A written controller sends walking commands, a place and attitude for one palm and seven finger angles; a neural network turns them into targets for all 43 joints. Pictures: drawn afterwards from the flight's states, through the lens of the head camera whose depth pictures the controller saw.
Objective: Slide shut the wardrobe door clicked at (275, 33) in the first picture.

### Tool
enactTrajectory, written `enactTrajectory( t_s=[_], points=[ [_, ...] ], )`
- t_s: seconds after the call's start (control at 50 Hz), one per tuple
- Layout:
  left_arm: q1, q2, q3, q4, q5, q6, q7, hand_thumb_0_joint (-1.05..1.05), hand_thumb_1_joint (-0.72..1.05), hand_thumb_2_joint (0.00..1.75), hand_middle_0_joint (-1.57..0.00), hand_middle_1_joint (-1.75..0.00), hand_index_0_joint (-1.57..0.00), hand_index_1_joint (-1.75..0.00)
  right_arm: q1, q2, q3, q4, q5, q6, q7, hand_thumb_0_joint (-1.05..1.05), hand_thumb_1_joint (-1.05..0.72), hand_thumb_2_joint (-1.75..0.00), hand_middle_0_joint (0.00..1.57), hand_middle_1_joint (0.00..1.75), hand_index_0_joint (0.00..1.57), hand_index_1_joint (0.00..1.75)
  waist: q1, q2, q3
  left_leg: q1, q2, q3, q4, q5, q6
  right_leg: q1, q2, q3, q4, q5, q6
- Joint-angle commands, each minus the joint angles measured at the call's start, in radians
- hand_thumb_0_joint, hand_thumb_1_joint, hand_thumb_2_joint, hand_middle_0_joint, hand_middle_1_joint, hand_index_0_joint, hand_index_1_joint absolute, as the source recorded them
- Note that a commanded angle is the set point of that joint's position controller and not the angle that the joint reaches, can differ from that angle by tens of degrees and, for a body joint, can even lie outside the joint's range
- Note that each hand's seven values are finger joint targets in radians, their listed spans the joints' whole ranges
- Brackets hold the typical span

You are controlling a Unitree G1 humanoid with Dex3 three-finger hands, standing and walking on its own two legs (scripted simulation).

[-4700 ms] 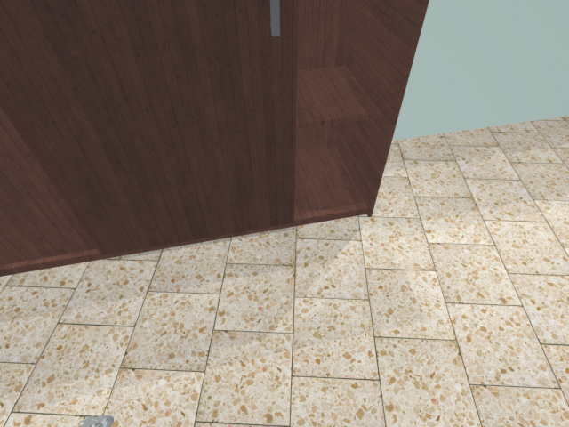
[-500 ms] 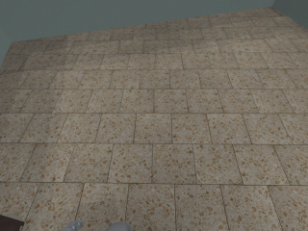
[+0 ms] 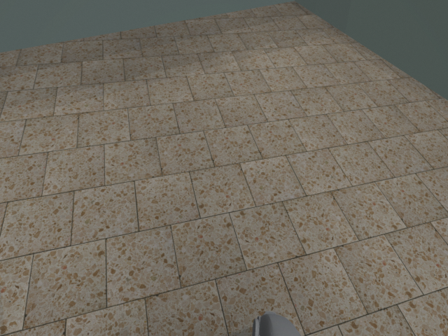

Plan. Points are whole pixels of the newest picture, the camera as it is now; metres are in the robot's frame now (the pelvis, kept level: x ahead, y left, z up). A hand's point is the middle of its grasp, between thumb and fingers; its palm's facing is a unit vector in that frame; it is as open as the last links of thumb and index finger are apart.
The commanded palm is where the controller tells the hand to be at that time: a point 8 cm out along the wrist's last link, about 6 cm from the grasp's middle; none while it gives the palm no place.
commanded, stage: walk to a spot facing it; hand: left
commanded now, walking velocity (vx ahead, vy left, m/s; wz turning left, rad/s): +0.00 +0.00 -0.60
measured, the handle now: out of the picture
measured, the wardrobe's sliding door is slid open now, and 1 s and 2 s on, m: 0.37 0.37 0.37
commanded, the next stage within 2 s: turn to face it in 0.10 s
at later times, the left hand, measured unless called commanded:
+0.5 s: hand (174, 284) +0.24 +0.12 -0.16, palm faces -0.09 -0.98 -0.18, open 7.3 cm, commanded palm none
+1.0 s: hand (138, 323) +0.16 +0.17 -0.16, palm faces +0.22 -0.93 -0.30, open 7.4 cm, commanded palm none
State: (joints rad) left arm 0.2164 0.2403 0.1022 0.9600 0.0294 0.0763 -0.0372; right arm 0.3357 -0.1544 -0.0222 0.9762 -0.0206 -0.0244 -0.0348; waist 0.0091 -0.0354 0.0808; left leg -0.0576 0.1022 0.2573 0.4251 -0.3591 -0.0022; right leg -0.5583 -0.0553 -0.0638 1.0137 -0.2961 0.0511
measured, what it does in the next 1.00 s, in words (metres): walks ahead: right foot, then left foot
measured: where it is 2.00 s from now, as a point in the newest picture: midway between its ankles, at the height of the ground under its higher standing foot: outside the picture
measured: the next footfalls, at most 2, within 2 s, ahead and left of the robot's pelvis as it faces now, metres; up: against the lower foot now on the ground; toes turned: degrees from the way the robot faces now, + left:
right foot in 0.16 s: +0.13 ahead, -0.13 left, +0.00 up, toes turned -12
left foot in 0.58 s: +0.17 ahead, +0.07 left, +0.00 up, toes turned +7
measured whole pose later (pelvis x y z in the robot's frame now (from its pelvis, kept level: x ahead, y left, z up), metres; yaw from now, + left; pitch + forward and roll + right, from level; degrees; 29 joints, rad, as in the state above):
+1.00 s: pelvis +0.11 -0.06 -0.01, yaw +11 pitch +2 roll -1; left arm 0.17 0.23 0.08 0.92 0.01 0.05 0.02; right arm 0.22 -0.22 -0.08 0.94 -0.02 0.04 0.00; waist -0.03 0.03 0.06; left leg -0.35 -0.01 -0.07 0.50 -0.18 0.00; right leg -0.36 -0.04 0.00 0.76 -0.42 0.07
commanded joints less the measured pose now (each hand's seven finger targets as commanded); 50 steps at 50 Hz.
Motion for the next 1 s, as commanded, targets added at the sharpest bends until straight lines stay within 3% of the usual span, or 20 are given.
enactTrajectory(
  t_s=[0.0, 0.06, 0.1, 0.12, 0.14, 0.16, 0.18, 0.22, 0.28, 0.34, 0.44, 0.52, 0.54, 0.56, 0.58, 0.62, 0.66, 0.7, 0.9, 0.98],
  points=[
    [-0.158, -0.003, -0.014, -0.12, -0.005, -0.039, -0.005, 0.0, 0.9, 0.9, -0.2, -0.3, -0.2, -0.3, 0.076, -0.182, -0.058, -0.022, -0.006, -0.004, -0.005, 0.0, -0.9, -0.9, 0.2, 0.3, 0.2, 0.3, -0.063, 0.236, -0.003, 0.07, 0.238, -0.054, -0.031, 0.782, 0.096, -0.026, 0.009, -0.057, -0.179, -0.02, -0.014],
    [-0.116, 0.016, -0.011, -0.118, -0.002, -0.054, 0.002, 0.0, 0.9, 0.9, -0.2, -0.3, -0.2, -0.3, 0.055, -0.211, -0.077, -0.022, -0.001, 0.0, 0.001, 0.0, -0.9, -0.9, 0.2, 0.3, 0.2, 0.3, -0.032, 0.237, -0.053, 0.083, 0.26, -0.021, 0.091, 0.936, 0.08, 0.113, 0.051, -0.087, -0.302, -0.041, -0.054],
    [0.063, 0.076, 0.005, -0.076, 0.003, -0.081, 0.011, 0.0, 0.9, 0.9, -0.2, -0.3, -0.2, -0.3, 0.037, -0.218, -0.08, -0.04, 0.012, 0.002, 0.011, 0.0, -0.9, -0.9, 0.2, 0.3, 0.2, 0.3, 0.069, 0.149, -0.161, -0.044, 0.234, 0.017, 0.393, 0.909, 0.01, 0.437, 0.064, -0.078, -0.517, 0.159, -0.087],
    [0.184, 0.196, 0.028, -0.043, 0.006, -0.097, 0.026, 0.0, 0.9, 0.9, -0.2, -0.3, -0.2, -0.3, 0.047, -0.166, -0.068, -0.075, 0.027, 0.005, 0.021, 0.0, -0.9, -0.9, 0.2, 0.3, 0.2, 0.3, 0.111, -0.104, -0.28, -0.366, 0.122, 0.026, 0.691, 0.289, -0.05, 0.776, -0.185, 0.247, -0.523, 0.573, -0.185],
    [0.231, 0.268, 0.041, -0.022, -0.024, -0.095, 0.038, 0.0, 0.9, 0.9, -0.2, -0.3, -0.2, -0.3, 0.006, -0.126, -0.062, -0.112, 0.026, 0.007, 0.011, 0.0, -0.9, -0.9, 0.2, 0.3, 0.2, 0.3, 0.107, -0.187, -0.344, -0.553, -0.01, -0.087, 0.968, -0.316, -0.088, 0.833, -0.397, 0.492, -0.513, 1.073, -0.318],
    [0.219, 0.258, 0.043, -0.034, -0.031, -0.085, 0.052, 0.0, 0.9, 0.9, -0.2, -0.3, -0.2, -0.3, -0.059, -0.136, -0.056, -0.128, 0.025, 0.011, 0.0, 0.0, -0.9, -0.9, 0.2, 0.3, 0.2, 0.3, 0.12, -0.149, -0.352, -0.536, 0.022, -0.238, 0.962, -0.269, -0.068, 0.747, -0.351, 0.451, -0.54, 0.978, -0.322],
    [0.121, 0.219, 0.033, -0.059, -0.03, -0.074, 0.058, 0.0, 0.9, 0.9, -0.2, -0.3, -0.2, -0.3, -0.086, -0.137, -0.06, -0.126, 0.022, 0.017, -0.002, 0.0, -0.9, -0.9, 0.2, 0.3, 0.2, 0.3, 0.082, -0.084, -0.27, -0.55, 0.049, -0.257, 0.955, -0.2, -0.062, 0.66, -0.318, 0.413, -0.564, 0.772, -0.308],
    [-0.018, 0.128, -0.004, -0.091, -0.018, -0.078, 0.067, 0.0, 0.9, 0.9, -0.2, -0.3, -0.2, -0.3, -0.038, -0.111, -0.046, -0.064, 0.003, 0.041, 0.002, 0.0, -0.9, -0.9, 0.2, 0.3, 0.2, 0.3, 0.0, -0.009, -0.158, -0.48, 0.059, -0.25, 0.879, -0.082, -0.064, 0.434, -0.239, 0.254, -0.624, 0.648, -0.249],
    [-0.083, 0.086, -0.029, -0.087, -0.004, -0.092, 0.07, 0.0, 0.9, 0.9, -0.2, -0.3, -0.2, -0.3, 0.076, -0.083, -0.033, -0.001, 0.0, 0.061, 0.006, 0.0, -0.9, -0.9, 0.2, 0.3, 0.2, 0.3, -0.069, -0.068, -0.138, -0.373, 0.029, -0.244, 0.752, -0.018, -0.06, 0.281, -0.182, 0.12, -0.663, 0.538, -0.214],
    [-0.08, 0.062, -0.048, -0.076, -0.009, -0.096, 0.062, 0.0, 0.9, 0.9, -0.2, -0.3, -0.2, -0.3, 0.065, -0.069, -0.022, 0.011, 0.005, 0.058, 0.014, 0.0, -0.9, -0.9, 0.2, 0.3, 0.2, 0.3, -0.059, -0.088, -0.107, -0.323, 0.003, -0.222, 0.569, 0.021, -0.051, 0.253, -0.152, 0.063, -0.7, 0.363, -0.2],
    [-0.02, 0.093, -0.027, -0.054, -0.006, -0.084, 0.069, 0.0, 0.9, 0.9, -0.2, -0.3, -0.2, -0.3, -0.076, -0.079, -0.03, -0.035, 0.01, 0.049, 0.027, 0.0, -0.9, -0.9, 0.2, 0.3, 0.2, 0.3, 0.004, -0.101, -0.044, -0.345, -0.016, -0.173, 0.398, -0.031, -0.052, 0.337, -0.236, 0.081, -0.665, 0.423, -0.225],
    [-0.012, 0.1, -0.013, -0.057, -0.012, -0.075, 0.076, 0.0, 0.9, 0.9, -0.2, -0.3, -0.2, -0.3, -0.047, -0.085, -0.042, -0.041, 0.005, 0.047, 0.035, 0.0, -0.9, -0.9, 0.2, 0.3, 0.2, 0.3, -0.015, -0.049, -0.055, -0.224, -0.022, -0.152, 0.172, 0.109, -0.037, 0.325, -0.24, 0.02, -0.539, 0.385, -0.159],
    [-0.005, 0.084, -0.012, -0.063, -0.016, -0.069, 0.074, 0.0, 0.9, 0.9, -0.2, -0.3, -0.2, -0.3, 0.001, -0.118, -0.05, -0.038, 0.003, 0.042, 0.037, 0.0, -0.9, -0.9, 0.2, 0.3, 0.2, 0.3, -0.038, 0.044, -0.092, -0.135, 0.02, -0.22, 0.073, 0.281, -0.01, 0.275, -0.205, -0.027, -0.428, 0.289, -0.11],
    [0.026, 0.033, -0.014, -0.083, -0.022, -0.063, 0.071, 0.0, 0.9, 0.9, -0.2, -0.3, -0.2, -0.3, 0.032, -0.198, -0.067, -0.05, -0.005, 0.035, 0.036, 0.0, -0.9, -0.9, 0.2, 0.3, 0.2, 0.3, -0.039, 0.273, -0.11, -0.064, 0.209, -0.492, -0.001, 0.58, 0.094, 0.129, -0.083, -0.099, -0.249, 0.003, -0.029],
    [-0.024, 0.015, -0.029, -0.116, -0.019, -0.062, 0.071, 0.0, 0.9, 0.9, -0.2, -0.3, -0.2, -0.3, 0.06, -0.238, -0.075, -0.051, -0.006, 0.036, 0.029, 0.0, -0.9, -0.9, 0.2, 0.3, 0.2, 0.3, -0.062, 0.353, -0.092, -0.07, 0.343, -0.668, -0.101, 0.718, 0.209, 0.034, -0.012, -0.066, -0.016, -0.354, 0.008],
    [-0.077, 0.029, -0.012, -0.114, -0.009, -0.057, 0.069, 0.0, 0.9, 0.9, -0.2, -0.3, -0.2, -0.3, 0.033, -0.225, -0.077, -0.05, -0.007, 0.031, 0.013, 0.0, -0.9, -0.9, 0.2, 0.3, 0.2, 0.3, -0.06, 0.245, -0.114, -0.093, 0.274, -0.628, -0.108, 0.501, 0.202, -0.034, -0.026, 0.063, 0.17, -0.254, -0.003],
    [-0.052, 0.032, -0.007, -0.095, -0.01, -0.06, 0.059, 0.0, 0.9, 0.9, -0.2, -0.3, -0.2, -0.3, -0.052, -0.194, -0.066, -0.078, -0.004, 0.023, 0.012, 0.0, -0.9, -0.9, 0.2, 0.3, 0.2, 0.3, -0.027, 0.173, -0.124, -0.098, 0.189, -0.501, -0.102, 0.464, 0.163, -0.025, -0.036, 0.073, 0.164, -0.126, 0.006],
    [-0.03, 0.031, -0.005, -0.081, -0.013, -0.057, 0.054, 0.0, 0.9, 0.9, -0.2, -0.3, -0.2, -0.3, -0.066, -0.199, -0.069, -0.089, 0.0, 0.019, 0.012, 0.0, -0.9, -0.9, 0.2, 0.3, 0.2, 0.3, -0.026, 0.146, -0.156, -0.087, 0.16, -0.459, -0.101, 0.468, 0.157, 0.006, -0.035, 0.066, 0.12, -0.098, 0.017],
    [-0.057, 0.038, -0.011, -0.118, -0.021, -0.053, 0.058, 0.0, 0.9, 0.9, -0.2, -0.3, -0.2, -0.3, -0.083, -0.26, -0.102, -0.098, -0.004, 0.044, 0.028, 0.0, -0.9, -0.9, 0.2, 0.3, 0.2, 0.3, -0.051, 0.215, -0.15, -0.121, 0.122, -0.565, -0.076, 0.377, 0.171, 0.12, 0.021, 0.046, -0.192, -0.15, 0.026],
    [0.06, 0.069, -0.009, -0.104, -0.026, -0.064, 0.062, 0.0, 0.9, 0.9, -0.2, -0.3, -0.2, -0.3, -0.161, -0.269, -0.11, -0.134, 0.001, 0.056, 0.035, 0.0, -0.9, -0.9, 0.2, 0.3, 0.2, 0.3, 0.011, 0.201, -0.161, -0.274, 0.057, -0.579, 0.001, 0.314, 0.117, 0.369, 0.048, 0.024, -0.499, 0.009, 0.011]
  ],
)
